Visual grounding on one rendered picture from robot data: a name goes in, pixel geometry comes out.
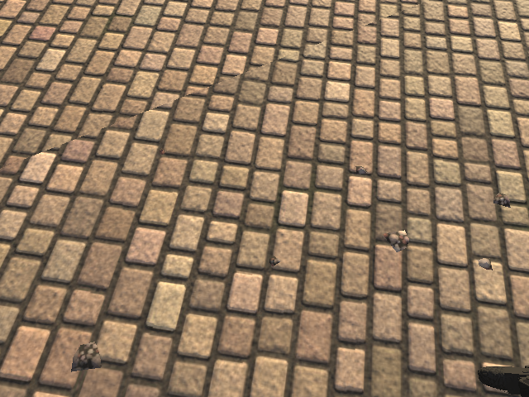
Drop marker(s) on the right robot hand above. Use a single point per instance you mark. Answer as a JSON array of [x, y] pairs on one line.
[[513, 379]]

